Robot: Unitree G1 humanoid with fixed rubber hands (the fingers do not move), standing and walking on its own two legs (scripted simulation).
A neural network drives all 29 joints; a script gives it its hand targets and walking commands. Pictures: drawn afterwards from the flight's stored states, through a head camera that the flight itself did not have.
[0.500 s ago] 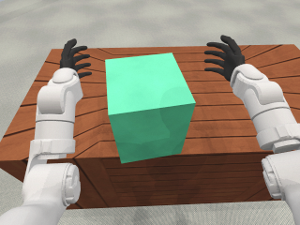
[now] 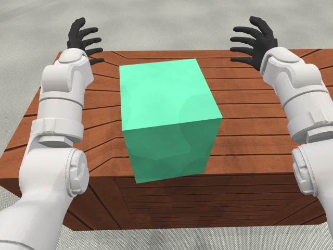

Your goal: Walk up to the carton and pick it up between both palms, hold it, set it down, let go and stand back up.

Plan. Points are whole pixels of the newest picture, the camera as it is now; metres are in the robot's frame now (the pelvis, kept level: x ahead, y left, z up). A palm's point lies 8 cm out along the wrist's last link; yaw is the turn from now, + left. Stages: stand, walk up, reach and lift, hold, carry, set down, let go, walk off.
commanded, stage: reach and lift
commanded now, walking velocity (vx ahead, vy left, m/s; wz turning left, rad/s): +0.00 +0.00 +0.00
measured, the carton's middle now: (164, 123) +0.43 +0.06 +0.04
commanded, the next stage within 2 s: none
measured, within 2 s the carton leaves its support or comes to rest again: neither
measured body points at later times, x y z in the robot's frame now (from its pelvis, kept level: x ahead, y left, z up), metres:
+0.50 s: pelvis +0.00 +0.00 +0.00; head +0.05 +0.01 +0.44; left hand +0.46 +0.23 +0.14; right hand +0.49 -0.15 +0.16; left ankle +0.03 +0.12 -0.75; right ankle -0.04 -0.14 -0.75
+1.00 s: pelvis -0.01 +0.00 -0.01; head +0.07 +0.01 +0.43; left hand +0.46 +0.22 +0.09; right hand +0.49 -0.12 +0.12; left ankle +0.03 +0.12 -0.75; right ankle -0.04 -0.14 -0.75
